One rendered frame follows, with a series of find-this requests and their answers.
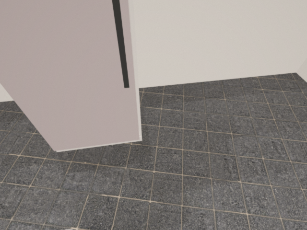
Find handle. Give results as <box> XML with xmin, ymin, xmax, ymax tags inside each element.
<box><xmin>112</xmin><ymin>0</ymin><xmax>129</xmax><ymax>88</ymax></box>

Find fridge door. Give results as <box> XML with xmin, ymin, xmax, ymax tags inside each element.
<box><xmin>0</xmin><ymin>0</ymin><xmax>140</xmax><ymax>151</ymax></box>

